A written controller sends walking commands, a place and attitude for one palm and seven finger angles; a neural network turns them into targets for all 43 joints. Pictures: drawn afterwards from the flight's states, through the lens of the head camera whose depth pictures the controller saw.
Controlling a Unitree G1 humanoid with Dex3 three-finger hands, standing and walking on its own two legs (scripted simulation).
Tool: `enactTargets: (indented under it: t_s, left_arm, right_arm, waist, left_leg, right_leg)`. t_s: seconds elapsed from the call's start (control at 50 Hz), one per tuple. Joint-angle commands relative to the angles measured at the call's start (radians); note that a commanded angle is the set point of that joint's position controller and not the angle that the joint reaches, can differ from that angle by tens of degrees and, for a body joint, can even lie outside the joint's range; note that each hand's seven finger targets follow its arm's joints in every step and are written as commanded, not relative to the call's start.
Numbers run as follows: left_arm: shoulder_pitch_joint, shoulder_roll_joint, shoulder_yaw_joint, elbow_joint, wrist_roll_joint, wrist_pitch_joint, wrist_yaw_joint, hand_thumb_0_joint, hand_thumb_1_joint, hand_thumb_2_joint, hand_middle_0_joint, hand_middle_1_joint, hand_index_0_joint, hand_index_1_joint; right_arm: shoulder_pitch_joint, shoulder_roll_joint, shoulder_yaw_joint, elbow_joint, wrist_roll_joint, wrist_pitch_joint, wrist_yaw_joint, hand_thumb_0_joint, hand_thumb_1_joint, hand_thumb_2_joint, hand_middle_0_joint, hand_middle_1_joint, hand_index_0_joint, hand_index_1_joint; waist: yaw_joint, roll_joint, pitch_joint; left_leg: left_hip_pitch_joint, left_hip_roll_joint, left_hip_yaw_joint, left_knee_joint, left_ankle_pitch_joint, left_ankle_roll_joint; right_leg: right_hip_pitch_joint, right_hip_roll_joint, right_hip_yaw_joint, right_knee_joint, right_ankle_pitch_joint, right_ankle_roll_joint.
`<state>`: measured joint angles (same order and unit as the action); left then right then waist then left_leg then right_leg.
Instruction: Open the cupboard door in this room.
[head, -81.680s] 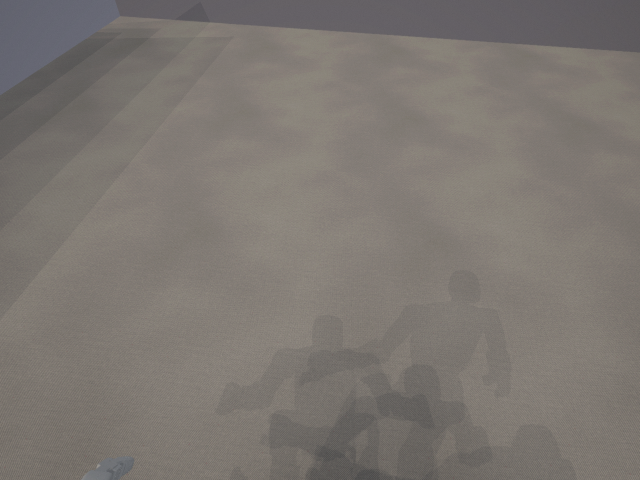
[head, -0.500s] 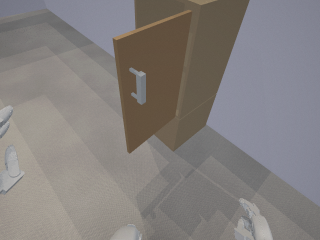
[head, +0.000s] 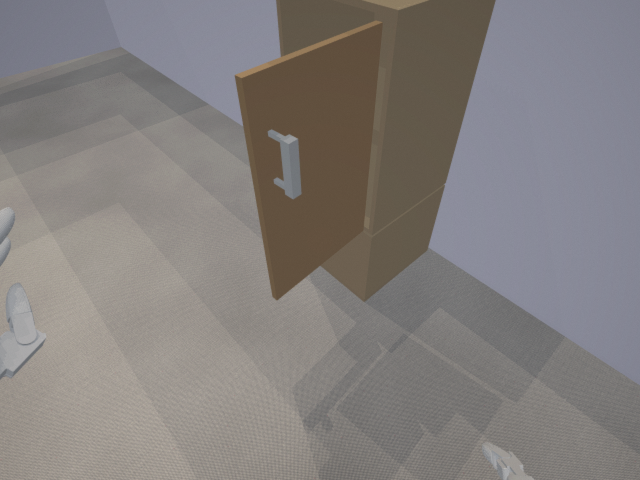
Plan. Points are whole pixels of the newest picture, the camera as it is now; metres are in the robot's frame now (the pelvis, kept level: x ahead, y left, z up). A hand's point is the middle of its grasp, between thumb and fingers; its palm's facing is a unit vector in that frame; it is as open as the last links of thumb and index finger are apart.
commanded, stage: stop stepping back and stand still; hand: left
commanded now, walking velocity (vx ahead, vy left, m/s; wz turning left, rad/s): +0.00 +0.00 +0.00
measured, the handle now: (283, 163) +0.64 +0.10 +0.06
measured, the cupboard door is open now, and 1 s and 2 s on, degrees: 94 94 94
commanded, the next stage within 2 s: let the arm hang, fingers relaxed in 0.40 s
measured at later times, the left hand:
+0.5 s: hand (44, 350) +0.20 +0.27 +0.15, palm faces +0.41 -0.77 -0.48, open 7.4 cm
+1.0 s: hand out of the picture -0.04 +0.20 -0.15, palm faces +0.07 -0.97 -0.25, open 7.2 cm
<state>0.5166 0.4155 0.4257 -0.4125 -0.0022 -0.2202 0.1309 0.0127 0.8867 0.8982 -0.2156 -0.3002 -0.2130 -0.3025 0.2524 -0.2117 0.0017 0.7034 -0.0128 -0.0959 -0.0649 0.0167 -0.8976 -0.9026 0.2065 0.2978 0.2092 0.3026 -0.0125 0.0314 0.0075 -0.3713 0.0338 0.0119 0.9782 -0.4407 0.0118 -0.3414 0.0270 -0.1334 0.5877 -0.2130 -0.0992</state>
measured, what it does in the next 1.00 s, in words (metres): steps on the spot: left foot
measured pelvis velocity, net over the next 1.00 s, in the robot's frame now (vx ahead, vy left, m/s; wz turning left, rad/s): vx -0.02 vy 0.00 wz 0.08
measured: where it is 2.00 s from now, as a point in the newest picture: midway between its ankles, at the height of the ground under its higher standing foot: outside the picture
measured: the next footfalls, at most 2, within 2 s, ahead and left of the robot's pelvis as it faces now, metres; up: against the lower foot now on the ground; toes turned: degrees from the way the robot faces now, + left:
left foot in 0.16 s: +0.05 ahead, +0.13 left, +0.00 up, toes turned +5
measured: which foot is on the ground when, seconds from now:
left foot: up 0.00-0.14, down 0.16-1.00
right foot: down 0.00-1.00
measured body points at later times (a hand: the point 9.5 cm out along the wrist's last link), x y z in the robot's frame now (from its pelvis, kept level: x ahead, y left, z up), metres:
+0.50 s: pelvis +0.00 +0.00 +0.01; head +0.02 +0.00 +0.46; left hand +0.17 +0.31 +0.18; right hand +0.18 -0.22 -0.07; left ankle +0.01 +0.12 -0.72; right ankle +0.02 -0.09 -0.72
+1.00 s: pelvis -0.02 +0.00 +0.02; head +0.01 +0.00 +0.47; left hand -0.04 +0.26 -0.13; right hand +0.00 -0.24 -0.14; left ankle +0.01 +0.12 -0.72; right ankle +0.02 -0.09 -0.72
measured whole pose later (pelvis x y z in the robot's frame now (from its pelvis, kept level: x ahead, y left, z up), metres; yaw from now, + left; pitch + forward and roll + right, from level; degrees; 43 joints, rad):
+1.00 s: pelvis -0.02 +0.00 +0.02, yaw +4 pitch -1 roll +0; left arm 0.31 0.22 0.01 1.05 0.02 0.03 0.01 0.00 0.95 0.90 -0.21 -0.30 -0.20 -0.30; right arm 0.30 -0.21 0.00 1.06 -0.03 0.04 -0.01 0.01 -0.90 -0.90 0.20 0.30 0.20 0.30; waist 0.00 0.02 0.07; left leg -0.26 0.01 0.00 0.46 -0.18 0.00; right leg -0.23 0.01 -0.06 0.44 -0.19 -0.03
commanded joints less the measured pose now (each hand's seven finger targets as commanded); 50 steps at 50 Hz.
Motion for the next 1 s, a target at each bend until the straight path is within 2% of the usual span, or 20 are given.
enactTargets:
  t_s: [0.0,0.04,0.1,0.14,0.16,0.2,0.24,0.3,0.38,0.46,0.48,0.5,0.56,0.6,0.64,0.7,0.74,0.78,0.88,0.98]
  left_arm:
    - [-0.080,0.198,0.128,-0.184,-0.020,-0.052,0.013,0.000,0.900,0.900,-0.200,-0.300,-0.200,-0.300]
    - [-0.074,0.182,0.101,-0.232,-0.014,-0.053,0.019,0.000,0.900,0.900,-0.200,-0.300,-0.200,-0.300]
    - [-0.074,0.176,0.091,-0.296,-0.008,-0.056,0.032,0.000,0.900,0.900,-0.200,-0.300,-0.200,-0.300]
    - [-0.113,0.175,0.100,-0.360,-0.004,-0.073,0.043,0.000,0.900,0.900,-0.200,-0.300,-0.200,-0.300]
    - [-0.109,0.194,0.124,-0.353,0.005,-0.072,0.051,0.000,0.900,0.900,-0.200,-0.300,-0.200,-0.300]
    - [-0.096,0.219,0.152,-0.293,0.012,-0.060,0.046,0.000,0.900,0.900,-0.200,-0.300,-0.200,-0.300]
    - [-0.025,0.168,0.116,-0.217,0.006,-0.044,0.042,0.000,0.900,0.900,-0.200,-0.300,-0.200,-0.300]
    - [0.000,0.148,0.092,-0.140,-0.010,-0.036,0.028,0.000,0.900,0.900,-0.200,-0.300,-0.200,-0.300]
    - [-0.042,0.153,0.078,-0.192,-0.022,-0.038,0.022,0.000,0.900,0.900,-0.200,-0.300,-0.200,-0.300]
    - [-0.008,0.182,0.106,-0.275,-0.026,-0.036,0.026,0.000,0.900,0.900,-0.200,-0.300,-0.200,-0.300]
    - [-0.093,-0.018,-0.317,0.552,0.053,0.110,-0.112,0.000,0.900,0.900,-0.200,-0.300,-0.200,-0.300]
    - [-0.070,-0.052,-0.306,0.585,0.043,0.180,-0.128,0.000,0.900,0.900,-0.200,-0.300,-0.200,-0.300]
    - [-0.117,-0.064,-0.317,0.668,0.036,0.208,-0.130,0.000,0.900,0.900,-0.200,-0.300,-0.200,-0.300]
    - [-0.178,-0.022,-0.325,0.770,0.043,0.203,-0.128,0.000,0.900,0.900,-0.200,-0.300,-0.200,-0.300]
    - [-0.228,-0.003,-0.337,0.884,0.041,0.203,-0.127,0.000,0.900,0.900,-0.200,-0.300,-0.200,-0.300]
    - [-0.290,-0.004,-0.365,1.037,0.028,0.213,-0.119,0.000,0.900,0.900,-0.200,-0.300,-0.200,-0.300]
    - [-0.266,-0.036,-0.382,1.133,0.021,0.215,-0.117,0.000,0.900,0.900,-0.200,-0.300,-0.200,-0.300]
    - [-0.241,-0.048,-0.390,1.224,0.016,0.217,-0.115,0.000,0.900,0.900,-0.200,-0.300,-0.200,-0.300]
    - [-0.229,-0.055,-0.385,1.352,0.013,0.213,-0.116,0.000,0.900,0.900,-0.200,-0.300,-0.200,-0.300]
    - [-0.241,-0.058,-0.386,1.430,0.012,0.209,-0.113,0.000,0.900,0.900,-0.200,-0.300,-0.200,-0.300]
  right_arm:
    - [-0.123,-0.094,-0.033,-0.193,0.005,-0.046,-0.018,0.000,-0.900,-0.900,0.200,0.300,0.200,0.300]
    - [-0.124,-0.090,-0.028,-0.202,-0.002,-0.059,-0.032,0.000,-0.900,-0.900,0.200,0.300,0.200,0.300]
    - [-0.086,-0.109,-0.030,-0.209,-0.018,-0.075,-0.047,0.000,-0.900,-0.900,0.200,0.300,0.200,0.300]
    - [-0.092,-0.134,-0.034,-0.238,-0.018,-0.089,-0.038,0.000,-0.900,-0.900,0.200,0.300,0.200,0.300]
    - [-0.098,-0.122,-0.037,-0.245,-0.007,-0.094,-0.031,0.000,-0.900,-0.900,0.200,0.300,0.200,0.300]
    - [-0.103,-0.093,-0.037,-0.223,-0.005,-0.096,-0.029,0.000,-0.900,-0.900,0.200,0.300,0.200,0.300]
    - [-0.100,-0.107,-0.037,-0.232,0.014,-0.098,-0.025,0.000,-0.900,-0.900,0.200,0.300,0.200,0.300]
    - [-0.102,-0.114,-0.049,-0.226,0.014,-0.096,-0.017,0.000,-0.900,-0.900,0.200,0.300,0.200,0.300]
    - [-0.100,-0.116,-0.053,-0.209,0.020,-0.092,-0.012,0.000,-0.900,-0.900,0.200,0.300,0.200,0.300]
    - [-0.127,-0.109,-0.041,-0.230,0.014,-0.089,-0.015,0.000,-0.900,-0.900,0.200,0.300,0.200,0.300]
    - [-0.150,-0.299,-0.101,0.027,0.012,-0.109,0.069,0.000,-0.900,-0.900,0.200,0.300,0.200,0.300]
    - [-0.085,-0.245,-0.104,0.027,0.012,-0.050,0.068,0.000,-0.900,-0.900,0.200,0.300,0.200,0.300]
    - [-0.094,-0.203,-0.060,0.004,0.001,0.014,0.066,0.000,-0.900,-0.900,0.200,0.300,0.200,0.300]
    - [-0.094,-0.202,-0.054,0.014,-0.005,0.036,0.066,0.000,-0.900,-0.900,0.200,0.300,0.200,0.300]
    - [-0.080,-0.187,-0.049,0.050,-0.010,0.058,0.064,0.000,-0.900,-0.900,0.200,0.300,0.200,0.300]
    - [-0.068,-0.170,-0.037,0.108,-0.015,0.084,0.065,0.000,-0.900,-0.900,0.200,0.300,0.200,0.300]
    - [-0.085,-0.149,-0.023,0.150,-0.017,0.088,0.062,0.000,-0.900,-0.900,0.200,0.300,0.200,0.300]
    - [-0.075,-0.135,-0.015,0.184,-0.015,0.093,0.058,0.000,-0.900,-0.900,0.200,0.300,0.200,0.300]
    - [-0.003,-0.117,-0.023,0.262,-0.014,0.107,0.052,0.000,-0.900,-0.900,0.200,0.300,0.200,0.300]
    - [0.063,-0.113,-0.029,0.324,-0.010,0.107,0.048,0.000,-0.900,-0.900,0.200,0.300,0.200,0.300]
  waist:
    - [-0.006,-0.177,-0.036]
    - [0.005,-0.155,-0.040]
    - [-0.004,0.033,-0.019]
    - [0.015,0.250,0.013]
    - [0.024,0.277,-0.022]
    - [0.020,0.231,-0.015]
    - [0.017,0.121,-0.005]
    - [-0.007,-0.062,-0.026]
    - [-0.004,-0.061,-0.145]
    - [0.011,-0.011,-0.163]
    - [-0.047,0.051,-0.065]
    - [-0.015,0.041,-0.119]
    - [0.007,-0.016,-0.091]
    - [0.011,-0.205,-0.094]
    - [-0.003,-0.260,-0.096]
    - [-0.016,-0.079,-0.058]
    - [0.006,0.086,-0.035]
    - [0.013,0.131,-0.018]
    - [0.008,0.088,-0.003]
    - [-0.001,-0.048,0.028]
  left_leg:
    - [0.069,0.027,0.038,-0.082,0.067,0.006]
    - [0.172,0.002,0.066,-0.256,0.025,0.022]
    - [0.221,-0.005,0.038,-0.535,0.024,0.033]
    - [0.108,0.187,-0.272,-0.788,-0.221,0.108]
    - [0.015,0.273,-0.337,-0.846,-0.256,0.141]
    - [-0.068,0.226,-0.237,-0.830,-0.201,0.106]
    - [-0.030,0.155,-0.115,-0.676,0.040,0.072]
    - [0.050,0.023,-0.021,-0.486,0.279,0.005]
    - [0.178,0.023,0.000,-0.482,0.341,0.004]
    - [0.205,0.039,-0.019,-0.556,0.418,0.010]
    - [0.077,0.084,-0.093,-0.433,0.594,0.034]
    - [0.115,0.097,-0.071,-0.475,0.672,0.026]
    - [-0.005,0.130,-0.154,-0.530,0.447,0.072]
    - [0.005,0.082,-0.133,-0.502,0.366,0.053]
    - [0.079,0.016,-0.072,-0.447,0.308,0.035]
    - [0.151,0.010,-0.063,-0.484,0.315,0.021]
    - [0.105,0.049,-0.102,-0.571,0.307,0.027]
    - [0.073,0.050,-0.108,-0.613,0.226,0.022]
    - [0.085,0.037,-0.095,-0.627,0.105,0.018]
    - [0.125,0.039,-0.084,-0.618,0.149,0.024]
  right_leg:
    - [-0.138,-0.278,0.294,-0.433,-0.431,-0.019]
    - [-0.155,-0.264,0.262,-0.432,-0.471,-0.007]
    - [-0.107,-0.207,0.234,-0.329,-0.462,0.036]
    - [-0.059,-0.070,0.163,-0.065,-0.276,0.091]
    - [0.050,-0.040,0.099,0.098,-0.169,0.114]
    - [0.121,-0.050,0.117,0.132,-0.142,0.111]
    - [0.183,-0.048,0.113,-0.087,-0.033,0.110]
    - [0.146,-0.151,0.283,-0.223,0.232,0.056]
    - [0.176,-0.151,0.278,-0.214,0.309,0.062]
    - [0.204,-0.111,0.217,-0.184,0.291,0.082]
    - [0.074,-0.145,0.145,-0.021,0.374,0.067]
    - [0.090,-0.122,0.178,-0.035,0.290,0.064]
    - [0.096,-0.085,0.143,-0.016,0.046,0.071]
    - [0.128,-0.113,0.187,-0.089,0.079,0.049]
    - [0.087,-0.178,0.247,-0.167,0.098,0.019]
    - [0.041,-0.169,0.236,-0.191,0.031,0.017]
    - [0.094,-0.128,0.215,-0.179,-0.001,0.043]
    - [0.134,-0.120,0.207,-0.200,-0.040,0.045]
    - [0.121,-0.127,0.216,-0.276,-0.152,0.032]
    - [0.082,-0.134,0.209,-0.312,-0.182,0.031]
